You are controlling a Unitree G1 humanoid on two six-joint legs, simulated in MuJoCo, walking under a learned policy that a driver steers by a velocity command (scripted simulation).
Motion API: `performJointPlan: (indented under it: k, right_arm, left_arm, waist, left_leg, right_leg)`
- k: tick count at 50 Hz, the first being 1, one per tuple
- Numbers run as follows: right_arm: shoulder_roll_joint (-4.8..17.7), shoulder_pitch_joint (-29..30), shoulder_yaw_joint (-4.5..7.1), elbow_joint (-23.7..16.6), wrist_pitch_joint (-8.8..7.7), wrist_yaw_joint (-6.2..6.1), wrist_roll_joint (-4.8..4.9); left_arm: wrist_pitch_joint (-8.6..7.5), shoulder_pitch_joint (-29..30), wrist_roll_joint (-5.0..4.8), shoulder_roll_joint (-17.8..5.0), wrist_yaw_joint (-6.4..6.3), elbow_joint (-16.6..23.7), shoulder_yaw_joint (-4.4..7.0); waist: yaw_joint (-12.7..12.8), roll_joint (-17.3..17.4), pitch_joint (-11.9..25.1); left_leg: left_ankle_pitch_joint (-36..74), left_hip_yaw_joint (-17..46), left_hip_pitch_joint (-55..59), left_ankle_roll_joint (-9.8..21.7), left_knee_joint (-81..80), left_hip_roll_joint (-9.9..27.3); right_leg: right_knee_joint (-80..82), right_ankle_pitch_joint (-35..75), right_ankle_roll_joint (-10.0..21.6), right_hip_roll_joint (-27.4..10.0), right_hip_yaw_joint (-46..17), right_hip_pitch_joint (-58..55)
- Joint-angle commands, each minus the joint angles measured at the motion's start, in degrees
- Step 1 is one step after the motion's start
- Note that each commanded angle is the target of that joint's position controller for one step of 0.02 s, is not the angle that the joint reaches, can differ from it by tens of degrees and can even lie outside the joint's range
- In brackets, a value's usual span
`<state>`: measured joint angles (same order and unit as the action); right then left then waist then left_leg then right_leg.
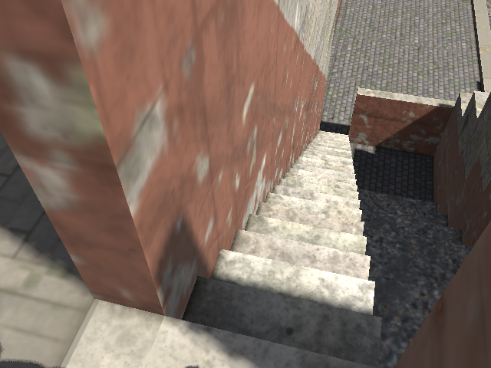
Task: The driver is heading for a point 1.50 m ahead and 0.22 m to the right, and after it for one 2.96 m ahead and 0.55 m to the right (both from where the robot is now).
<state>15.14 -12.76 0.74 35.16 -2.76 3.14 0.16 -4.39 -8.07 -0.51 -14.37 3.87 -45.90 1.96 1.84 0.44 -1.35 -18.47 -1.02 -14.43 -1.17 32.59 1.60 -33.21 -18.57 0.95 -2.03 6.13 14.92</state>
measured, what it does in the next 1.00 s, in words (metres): stands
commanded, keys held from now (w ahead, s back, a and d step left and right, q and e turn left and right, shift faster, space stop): no key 1.00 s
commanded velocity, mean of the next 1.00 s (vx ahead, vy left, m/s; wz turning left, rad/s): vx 0.00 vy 0.00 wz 0.01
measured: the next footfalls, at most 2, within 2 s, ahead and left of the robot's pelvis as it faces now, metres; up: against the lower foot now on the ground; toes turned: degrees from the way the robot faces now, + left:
right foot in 1.54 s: +0.11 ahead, -0.13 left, +0.00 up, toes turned -3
left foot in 2.00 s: +0.43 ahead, +0.11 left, +0.00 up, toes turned +3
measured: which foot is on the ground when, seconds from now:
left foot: down 0.00-1.00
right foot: down 0.00-1.00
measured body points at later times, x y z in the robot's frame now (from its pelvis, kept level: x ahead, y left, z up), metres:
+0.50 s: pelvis +0.00 +0.01 +0.01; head +0.02 +0.00 +0.46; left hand +0.15 +0.26 -0.10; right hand +0.13 -0.25 -0.10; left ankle -0.01 +0.13 -0.73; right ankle -0.01 -0.10 -0.73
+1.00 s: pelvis +0.00 +0.02 +0.01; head +0.02 +0.02 +0.46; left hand +0.12 +0.28 -0.11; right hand +0.11 -0.25 -0.11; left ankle -0.01 +0.13 -0.73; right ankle -0.01 -0.10 -0.73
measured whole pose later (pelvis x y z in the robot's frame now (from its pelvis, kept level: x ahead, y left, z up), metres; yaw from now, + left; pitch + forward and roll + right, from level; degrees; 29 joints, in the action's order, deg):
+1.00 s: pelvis +0.00 +0.02 +0.01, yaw -1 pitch -2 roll +0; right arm 15.7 -12.9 2.1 45.9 -1.3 2.2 -0.4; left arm -2.0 -5.4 -0.3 -14.6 3.6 -55.1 2.5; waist 2.0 0.1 -3.4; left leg -14.2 -2.7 -7.4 0.2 23.3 0.7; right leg -23.8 -13.6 -0.5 -2.1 4.1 8.4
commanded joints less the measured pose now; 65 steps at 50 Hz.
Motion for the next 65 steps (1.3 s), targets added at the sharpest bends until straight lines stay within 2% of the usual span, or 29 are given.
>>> performJointPlan:
  k: [1,14,35,51,52,62,63,64,65]
  right_arm:
    - [6.42,0.60,2.05,-4.17,-0.81,-0.29,-0.06]
    - [6.79,-0.45,2.55,-2.23,-0.41,-0.83,-0.29]
    - [7.15,-0.80,2.93,3.14,0.30,-1.18,-0.40]
    - [7.51,-0.51,3.09,8.91,0.86,-0.99,-0.58]
    - [7.67,-1.26,3.18,9.79,0.82,-1.09,-0.33]
    - [7.74,-1.40,2.93,14.66,1.01,-0.85,-0.48]
    - [8.15,-3.18,3.10,15.82,1.22,-0.92,-0.72]
    - [10.27,-5.05,4.00,16.67,1.42,-1.28,-1.56]
    - [11.78,-6.39,4.76,17.21,1.36,-1.71,-2.36]
  left_arm:
    - [-0.88,3.42,-0.13,-6.71,-0.18,3.72,1.43]
    - [-0.29,4.01,0.01,-6.74,-0.21,1.66,1.26]
    - [0.82,4.64,0.11,-7.11,-0.27,-2.78,1.69]
    - [2.04,4.38,0.24,-7.04,-0.37,-7.12,1.84]
    - [2.03,4.63,0.24,-7.47,-0.48,-7.38,1.87]
    - [2.74,4.06,0.46,-7.14,-0.59,-10.19,1.61]
    - [3.01,2.61,0.72,-7.47,-0.79,-10.87,1.83]
    - [3.23,1.73,1.56,-9.28,-1.40,-11.06,2.65]
    - [3.19,1.71,2.39,-10.09,-2.01,-10.98,3.12]
  waist:
    - [-0.40,0.11,3.69]
    - [0.00,-0.56,3.33]
    - [0.08,-0.77,2.44]
    - [0.14,-0.83,1.48]
    - [-0.30,-0.74,1.57]
    - [-0.11,-0.98,0.86]
    - [-0.28,-0.69,0.54]
    - [-0.95,0.02,-1.38]
    - [-1.84,1.23,-4.02]
  left_leg:
    - [9.00,2.41,-1.29,1.51,-5.93,1.84]
    - [11.08,1.51,-0.67,1.76,-7.70,1.66]
    - [13.57,0.37,2.37,2.30,-10.81,1.32]
    - [16.22,0.12,5.52,3.08,-13.61,0.76]
    - [15.83,0.12,6.16,3.16,-13.84,0.69]
    - [17.74,0.46,7.53,3.68,-15.37,0.12]
    - [11.76,0.86,7.75,4.41,-16.74,0.19]
    - [-0.87,2.22,7.25,6.56,-18.69,0.72]
    - [-12.28,5.80,7.14,9.22,-20.99,2.86]
  right_leg:
    - [5.65,12.79,0.92,-2.81,-4.86,-4.04]
    - [6.95,15.36,0.55,-2.58,-4.97,-6.99]
    - [9.88,16.95,0.07,-2.02,-5.02,-9.09]
    - [12.72,16.80,-0.41,-1.70,-4.46,-9.95]
    - [12.77,16.50,-0.59,-1.81,-4.49,-9.41]
    - [13.83,15.64,-1.04,-1.77,-3.74,-9.25]
    - [14.37,9.62,-0.80,-1.59,-3.55,-8.97]
    - [13.68,-0.85,0.04,-1.00,-3.12,-6.91]
    - [12.70,-8.25,1.06,-1.11,-3.66,-2.48]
